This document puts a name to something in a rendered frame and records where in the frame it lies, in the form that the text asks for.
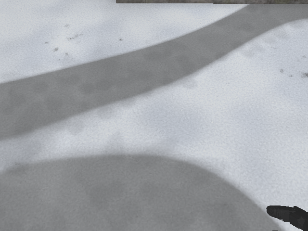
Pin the robot right hand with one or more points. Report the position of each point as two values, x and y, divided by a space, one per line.
294 215

